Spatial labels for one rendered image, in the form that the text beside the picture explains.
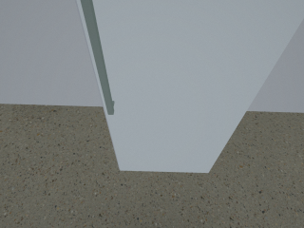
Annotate fridge door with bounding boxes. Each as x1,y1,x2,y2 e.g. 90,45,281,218
76,0,304,173

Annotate handle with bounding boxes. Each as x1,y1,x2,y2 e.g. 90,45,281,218
80,0,115,115

